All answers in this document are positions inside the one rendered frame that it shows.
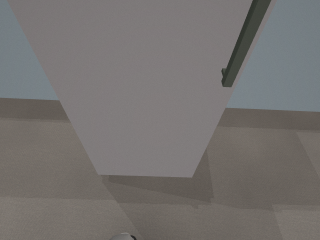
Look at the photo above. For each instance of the fridge door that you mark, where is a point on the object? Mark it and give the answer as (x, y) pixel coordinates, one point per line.
(140, 80)

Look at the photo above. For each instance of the handle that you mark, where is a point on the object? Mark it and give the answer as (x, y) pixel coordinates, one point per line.
(249, 29)

